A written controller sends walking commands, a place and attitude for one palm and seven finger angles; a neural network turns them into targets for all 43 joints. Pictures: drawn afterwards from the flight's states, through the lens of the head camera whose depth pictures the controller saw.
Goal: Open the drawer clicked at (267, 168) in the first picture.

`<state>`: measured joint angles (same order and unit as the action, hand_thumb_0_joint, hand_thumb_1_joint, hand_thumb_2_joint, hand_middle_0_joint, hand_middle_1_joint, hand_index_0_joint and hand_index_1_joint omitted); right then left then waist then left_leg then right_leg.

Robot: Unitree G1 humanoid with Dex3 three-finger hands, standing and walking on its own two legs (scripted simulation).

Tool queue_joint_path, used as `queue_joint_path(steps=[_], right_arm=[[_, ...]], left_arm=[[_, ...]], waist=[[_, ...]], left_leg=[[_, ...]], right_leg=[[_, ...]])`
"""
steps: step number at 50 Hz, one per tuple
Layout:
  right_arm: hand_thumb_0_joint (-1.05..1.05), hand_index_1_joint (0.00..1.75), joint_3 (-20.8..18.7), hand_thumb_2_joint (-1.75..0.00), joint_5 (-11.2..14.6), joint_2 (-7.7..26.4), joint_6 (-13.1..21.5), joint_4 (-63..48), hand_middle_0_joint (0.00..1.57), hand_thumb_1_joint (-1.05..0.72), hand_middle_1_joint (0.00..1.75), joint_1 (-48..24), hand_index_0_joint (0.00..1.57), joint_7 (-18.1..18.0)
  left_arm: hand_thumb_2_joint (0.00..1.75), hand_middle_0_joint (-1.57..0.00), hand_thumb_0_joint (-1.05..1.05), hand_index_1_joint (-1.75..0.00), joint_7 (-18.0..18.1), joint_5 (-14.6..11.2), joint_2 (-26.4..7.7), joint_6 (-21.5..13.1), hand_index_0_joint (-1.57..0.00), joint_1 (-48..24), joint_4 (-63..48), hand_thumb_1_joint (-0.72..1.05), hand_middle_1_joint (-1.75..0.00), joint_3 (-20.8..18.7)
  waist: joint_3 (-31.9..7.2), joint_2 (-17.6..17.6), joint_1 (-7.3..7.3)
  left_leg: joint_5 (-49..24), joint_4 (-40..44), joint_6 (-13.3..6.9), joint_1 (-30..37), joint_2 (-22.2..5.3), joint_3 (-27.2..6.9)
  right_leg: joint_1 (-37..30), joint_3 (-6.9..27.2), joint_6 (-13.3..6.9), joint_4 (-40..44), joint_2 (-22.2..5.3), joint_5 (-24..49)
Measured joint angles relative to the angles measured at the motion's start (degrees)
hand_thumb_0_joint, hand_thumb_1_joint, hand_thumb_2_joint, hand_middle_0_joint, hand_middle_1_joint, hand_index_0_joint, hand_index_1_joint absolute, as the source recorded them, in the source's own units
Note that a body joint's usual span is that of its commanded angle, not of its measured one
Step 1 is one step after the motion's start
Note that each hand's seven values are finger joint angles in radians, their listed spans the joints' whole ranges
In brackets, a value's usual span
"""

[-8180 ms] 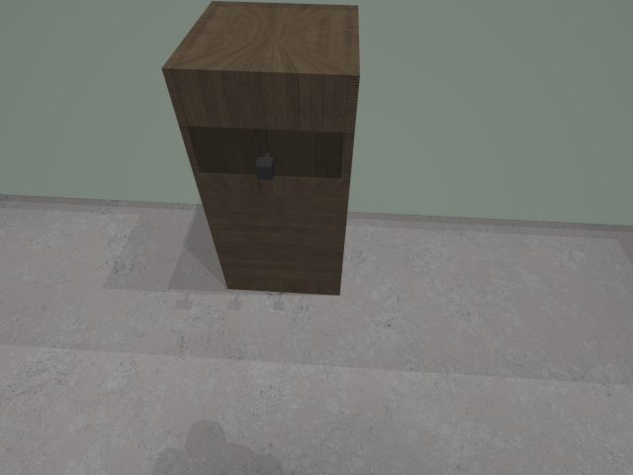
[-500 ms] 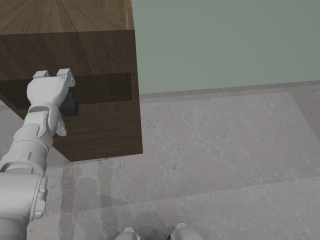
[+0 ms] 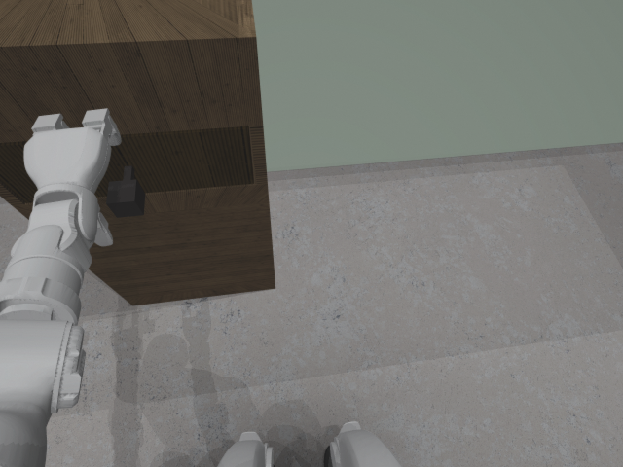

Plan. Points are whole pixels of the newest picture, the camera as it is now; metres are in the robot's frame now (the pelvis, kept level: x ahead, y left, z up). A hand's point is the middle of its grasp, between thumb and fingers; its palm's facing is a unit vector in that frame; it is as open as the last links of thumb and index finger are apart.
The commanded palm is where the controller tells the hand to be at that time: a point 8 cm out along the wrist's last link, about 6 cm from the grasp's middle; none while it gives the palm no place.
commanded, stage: move the hooked fingers above the handle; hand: left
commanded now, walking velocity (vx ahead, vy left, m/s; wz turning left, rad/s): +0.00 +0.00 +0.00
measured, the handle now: (127, 188) +0.54 +0.26 -0.06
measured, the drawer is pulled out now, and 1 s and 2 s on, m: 0.00 0.00 0.00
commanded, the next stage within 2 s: none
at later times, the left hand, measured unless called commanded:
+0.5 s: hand (76, 207) +0.47 +0.29 +0.00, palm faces -0.12 +0.00 -0.99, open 13.8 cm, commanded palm +0.47 +0.26 +0.07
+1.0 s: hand (108, 201) +0.47 +0.25 +0.00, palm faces -0.16 -0.07 -0.98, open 13.8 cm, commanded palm +0.48 +0.25 +0.07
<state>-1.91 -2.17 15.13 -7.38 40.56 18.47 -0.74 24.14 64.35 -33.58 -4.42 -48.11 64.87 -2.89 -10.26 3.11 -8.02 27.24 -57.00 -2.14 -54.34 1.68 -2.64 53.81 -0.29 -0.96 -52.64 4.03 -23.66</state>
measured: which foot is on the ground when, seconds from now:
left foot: down 0.00-1.00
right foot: down 0.00-1.00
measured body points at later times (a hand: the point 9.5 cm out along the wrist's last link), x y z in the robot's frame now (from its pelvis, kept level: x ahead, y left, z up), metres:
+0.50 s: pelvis +0.00 +0.01 +0.01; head +0.13 +0.02 +0.44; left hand +0.47 +0.29 +0.05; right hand +0.01 -0.27 -0.12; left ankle -0.02 +0.09 -0.67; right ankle +0.00 -0.12 -0.67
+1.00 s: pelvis +0.01 +0.00 +0.01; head +0.12 +0.02 +0.44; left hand +0.47 +0.25 +0.06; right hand +0.00 -0.27 -0.11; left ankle -0.02 +0.09 -0.67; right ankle +0.00 -0.12 -0.67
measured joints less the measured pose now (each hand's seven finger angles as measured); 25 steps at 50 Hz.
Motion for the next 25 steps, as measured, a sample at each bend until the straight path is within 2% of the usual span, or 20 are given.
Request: queue_joint_path(steps=[3, 5, 8, 10, 12, 14, 16, 19, 22, 25], right_arm=[[0.00, 0.30, 0.4, -0.90, 0.4, -0.1, -0.7, -0.5, 0.20, -0.91, 0.30, 0.4, 0.20, 0.3], [0.00, 0.30, 0.4, -0.90, 0.7, -0.4, -0.9, -0.8, 0.20, -0.91, 0.30, 1.2, 0.20, 0.0], [0.00, 0.30, 0.3, -0.90, 0.8, -0.9, -0.8, -0.6, 0.21, -0.91, 0.30, 2.6, 0.20, -0.7], [0.00, 0.30, 0.4, -0.90, 0.7, -1.1, -0.7, -0.1, 0.21, -0.91, 0.30, 3.2, 0.21, -1.2], [0.00, 0.30, 0.3, -0.90, 0.4, -1.0, -0.6, 0.3, 0.21, -0.91, 0.30, 3.4, 0.21, -1.3], [0.00, 0.30, 0.3, -0.90, 0.1, -0.7, -0.6, 0.6, 0.21, -0.90, 0.30, 3.0, 0.21, -1.1], [0.00, 0.30, 0.2, -0.90, -0.1, -0.3, -0.7, 0.6, 0.21, -0.90, 0.30, 2.4, 0.21, -0.6], [0.00, 0.30, -0.1, -0.90, -0.1, 0.3, -1.0, 0.2, 0.21, -0.91, 0.30, 1.3, 0.20, 0.1], [0.00, 0.30, -0.7, -0.90, 0.3, 0.5, -1.1, -0.3, 0.20, -0.91, 0.30, 1.0, 0.20, 0.5], [0.00, 0.30, -1.0, -0.90, 0.6, 0.1, -0.9, -0.2, 0.20, -0.91, 0.30, 1.3, 0.20, 0.2]], left_arm=[[0.30, -0.31, 0.01, -1.20, -2.0, -0.8, 0.0, 3.3, -0.32, 0.2, 1.8, -0.49, -1.20, 0.4], [0.30, -0.31, 0.01, -1.20, -4.4, -1.8, 0.3, 3.5, -0.32, 1.4, 1.4, -0.49, -1.20, 0.8], [0.30, -0.31, 0.00, -1.20, -7.6, -2.8, 1.1, 0.3, -0.32, 3.9, -1.4, -0.49, -1.20, 1.2], [0.30, -0.31, 0.00, -1.20, -8.1, -2.5, 1.3, -3.1, -0.32, 5.1, -3.2, -0.49, -1.20, 0.8], [0.30, -0.32, 0.00, -1.20, -6.9, -1.5, 1.2, -5.8, -0.33, 5.5, -4.4, -0.49, -1.20, 0.2], [0.30, -0.32, 0.01, -1.20, -4.7, -0.5, 0.7, -7.1, -0.33, 5.2, -4.7, -0.49, -1.20, -0.7], [0.30, -0.32, 0.01, -1.20, -2.2, 0.1, 0.0, -6.3, -0.33, 4.3, -4.0, -0.49, -1.20, -1.5], [0.30, -0.31, 0.01, -1.20, 0.0, 0.3, -1.0, -2.5, -0.32, 2.9, -1.7, -0.49, -1.20, -1.7], [0.30, -0.31, 0.01, -1.20, -0.9, -0.8, -0.7, 1.3, -0.32, 2.9, -0.5, -0.49, -1.20, -0.3], [0.30, -0.31, 0.00, -1.20, -4.2, -2.7, 1.0, 2.0, -0.32, 3.8, -1.4, -0.49, -1.20, 2.4]], waist=[[0.7, 0.4, 0.20], [1.1, 0.4, 0.50], [1.0, 0.2, 0.95], [0.5, -0.1, 0.98], [0.0, -0.4, 0.79], [-0.3, -0.5, 0.53], [-0.5, -0.4, 0.34], [-0.1, -0.1, 0.42], [0.6, 0.4, 1.20], [1.0, 0.4, 2.02]], left_leg=[[-0.5, 1.5, -0.3, 1.3, -0.2, 0.7], [-1.0, 2.8, -0.4, 2.6, -0.2, 1.1], [-1.4, 4.3, -0.6, 4.3, -0.2, 1.1], [-1.3, 4.4, -0.6, 4.8, -0.1, 1.1], [-0.9, 3.7, -0.6, 4.4, 0.0, 0.9], [-0.4, 2.5, -0.6, 3.4, 0.0, 0.8], [0.0, 1.3, -0.7, 2.0, 0.0, 0.8], [0.2, 0.2, -0.8, 0.6, 0.1, 1.0], [-0.1, 0.7, -0.9, 0.7, 0.1, 1.1], [-0.8, 2.0, -1.0, 2.2, 0.3, 0.7]], right_leg=[[-1.0, 0.8, 0.2, 1.3, 0.1, 0.7], [-2.2, 1.2, 0.4, 2.6, 0.1, 1.2], [-4.0, 1.4, 0.5, 4.1, 0.0, 1.7], [-4.5, 1.3, 0.5, 4.3, 0.0, 1.5], [-4.2, 1.1, 0.5, 3.7, 0.0, 1.1], [-3.2, 0.9, 0.5, 2.6, -0.1, 0.6], [-1.9, 0.9, 0.6, 1.4, -0.1, 0.2], [-0.5, 1.0, 0.8, 0.4, -0.1, 0.1], [-0.7, 1.1, 1.1, 1.0, -0.2, 0.5], [-2.5, 0.8, 1.1, 2.6, -0.4, 1.0]])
